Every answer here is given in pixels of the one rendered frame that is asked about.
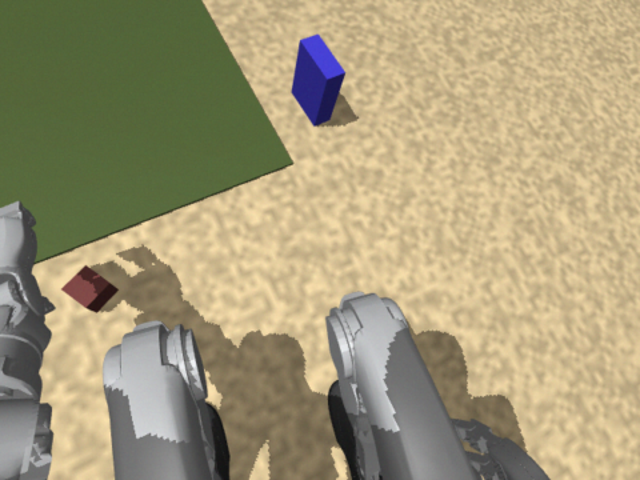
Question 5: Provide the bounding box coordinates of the left robot hand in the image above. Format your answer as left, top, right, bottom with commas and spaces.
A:
0, 201, 56, 315

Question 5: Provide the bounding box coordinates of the right robot hand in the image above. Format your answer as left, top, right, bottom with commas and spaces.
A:
451, 419, 550, 480

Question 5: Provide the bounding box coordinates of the right robot foot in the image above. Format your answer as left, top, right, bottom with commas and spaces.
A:
328, 380, 383, 480

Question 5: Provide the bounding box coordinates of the left robot arm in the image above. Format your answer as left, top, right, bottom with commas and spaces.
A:
0, 267, 53, 480

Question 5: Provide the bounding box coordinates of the left robot foot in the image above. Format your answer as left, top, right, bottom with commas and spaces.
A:
206, 403, 230, 480

